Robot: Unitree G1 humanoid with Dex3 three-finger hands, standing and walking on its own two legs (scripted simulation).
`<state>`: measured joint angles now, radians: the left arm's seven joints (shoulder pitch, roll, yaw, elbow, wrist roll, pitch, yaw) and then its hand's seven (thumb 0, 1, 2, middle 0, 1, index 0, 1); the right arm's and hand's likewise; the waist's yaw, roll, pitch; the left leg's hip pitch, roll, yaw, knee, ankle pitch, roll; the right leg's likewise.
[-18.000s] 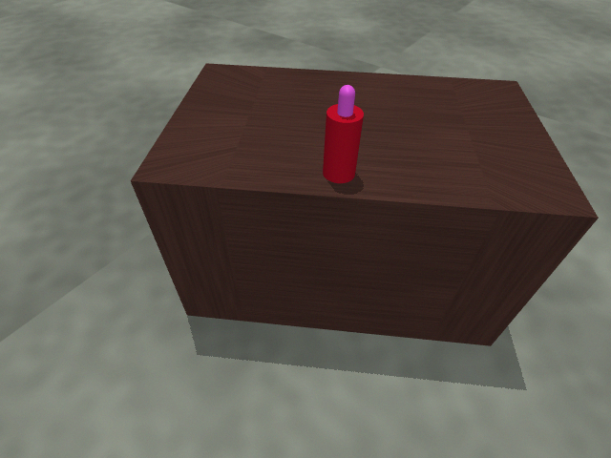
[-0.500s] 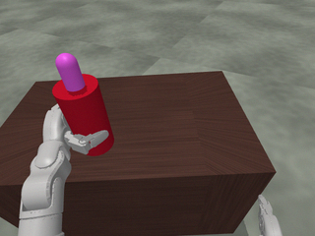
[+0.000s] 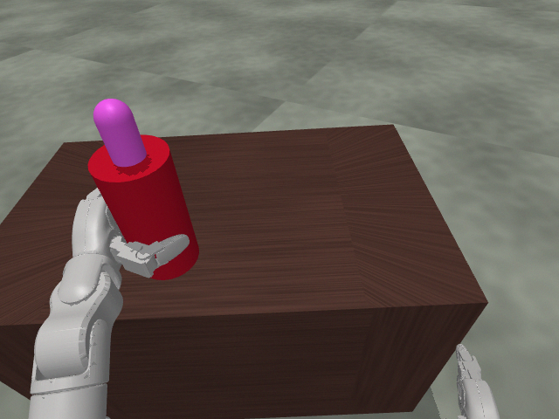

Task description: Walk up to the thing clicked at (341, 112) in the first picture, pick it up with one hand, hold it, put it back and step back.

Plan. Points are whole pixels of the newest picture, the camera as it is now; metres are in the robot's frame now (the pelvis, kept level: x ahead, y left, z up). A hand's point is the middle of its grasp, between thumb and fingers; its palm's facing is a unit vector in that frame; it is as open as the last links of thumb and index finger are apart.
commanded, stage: hold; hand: left
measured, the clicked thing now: (144, 194) +0.32 +0.16 +0.23
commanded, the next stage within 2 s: crouch in 0.32 s
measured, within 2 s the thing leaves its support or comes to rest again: neither
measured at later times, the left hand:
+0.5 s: hand (158, 224) +0.32 +0.16 +0.17, palm faces +0.14 -0.99 +0.01, open 11.2 cm
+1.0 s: hand (164, 236) +0.38 +0.19 +0.09, palm faces +0.18 -0.98 +0.02, open 11.3 cm
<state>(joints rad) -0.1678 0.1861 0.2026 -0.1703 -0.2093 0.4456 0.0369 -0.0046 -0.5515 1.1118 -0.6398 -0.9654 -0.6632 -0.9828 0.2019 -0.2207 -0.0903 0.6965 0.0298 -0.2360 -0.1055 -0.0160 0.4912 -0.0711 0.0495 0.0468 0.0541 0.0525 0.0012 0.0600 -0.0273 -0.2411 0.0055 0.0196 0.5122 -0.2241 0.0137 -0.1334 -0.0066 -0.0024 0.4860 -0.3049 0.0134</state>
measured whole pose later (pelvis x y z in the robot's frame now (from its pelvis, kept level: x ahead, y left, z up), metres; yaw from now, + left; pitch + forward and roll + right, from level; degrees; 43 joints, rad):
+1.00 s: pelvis +0.00 +0.00 +0.00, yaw -1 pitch +2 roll -1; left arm -0.32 0.25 0.26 0.39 -0.18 0.07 0.00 0.00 -0.55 1.11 -0.63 -0.98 -0.65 -1.00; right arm 0.18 -0.23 -0.08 0.70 0.02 -0.22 -0.08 -0.02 0.53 -0.06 0.05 0.05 0.06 0.05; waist -0.05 0.00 -0.02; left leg -0.36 0.02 0.03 0.56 -0.24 0.01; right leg -0.27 0.01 0.01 0.55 -0.32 0.01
